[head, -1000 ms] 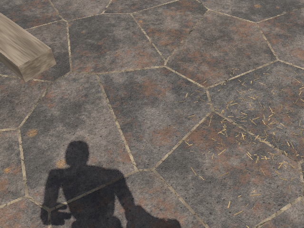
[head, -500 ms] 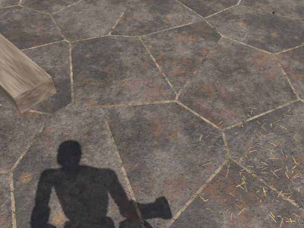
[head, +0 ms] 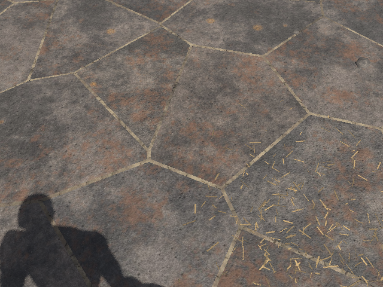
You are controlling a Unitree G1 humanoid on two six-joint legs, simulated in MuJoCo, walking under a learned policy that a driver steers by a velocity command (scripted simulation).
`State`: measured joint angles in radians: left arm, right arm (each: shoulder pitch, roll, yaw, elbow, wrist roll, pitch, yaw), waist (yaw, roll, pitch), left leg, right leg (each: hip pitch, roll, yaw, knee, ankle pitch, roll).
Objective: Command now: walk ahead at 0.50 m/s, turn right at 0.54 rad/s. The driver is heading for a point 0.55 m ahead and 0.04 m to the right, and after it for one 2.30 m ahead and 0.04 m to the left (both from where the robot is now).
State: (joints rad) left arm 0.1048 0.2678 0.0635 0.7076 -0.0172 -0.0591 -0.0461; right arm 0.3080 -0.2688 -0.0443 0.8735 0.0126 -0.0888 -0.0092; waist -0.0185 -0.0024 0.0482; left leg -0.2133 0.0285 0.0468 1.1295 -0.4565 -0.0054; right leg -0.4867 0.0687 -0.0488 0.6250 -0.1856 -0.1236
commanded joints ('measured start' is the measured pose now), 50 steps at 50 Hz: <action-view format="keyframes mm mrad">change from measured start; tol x32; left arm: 1 208 144 46 -18 2 -12 15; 22 398 24 -5 -33 -11 -9 53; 42 -139 59 -5 -147 -4 -36 9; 50 180 122 22 -67 32 -25 32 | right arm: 1 -99 -127 -18 -160 20 -80 13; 50 51 -153 -30 -110 16 18 -5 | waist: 1 80 16 -187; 19 31 -129 -82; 22 -29 347 -392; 50 79 -105 -246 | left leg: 1 -580 45 -152 195 68 31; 18 -257 -12 -94 -639 427 16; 22 549 353 -725 -760 200 320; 34 73 170 -219 -978 483 233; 45 128 145 -168 -657 735 131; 47 -404 -68 -63 -30 -57 0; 50 -495 12 -160 130 -74 -27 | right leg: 1 624 -315 549 -324 115 -225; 18 386 -231 420 -238 182 -73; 24 -321 -46 238 694 -286 82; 42 -72 -116 65 -85 136 90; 47 886 -508 545 -146 471 -175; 50 619 -431 355 -209 648 -130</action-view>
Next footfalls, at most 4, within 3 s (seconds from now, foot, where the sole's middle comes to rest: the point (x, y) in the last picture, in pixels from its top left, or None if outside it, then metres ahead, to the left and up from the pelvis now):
0.40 left None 0.42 0.11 -0.75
0.92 right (254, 235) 0.61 -0.20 -0.75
1.42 left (184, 229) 0.64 0.05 -0.75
1.84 right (250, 209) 0.71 -0.20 -0.75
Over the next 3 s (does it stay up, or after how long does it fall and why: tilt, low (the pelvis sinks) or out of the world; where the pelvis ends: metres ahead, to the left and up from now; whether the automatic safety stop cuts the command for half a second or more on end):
stays up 0.82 -0.01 0.00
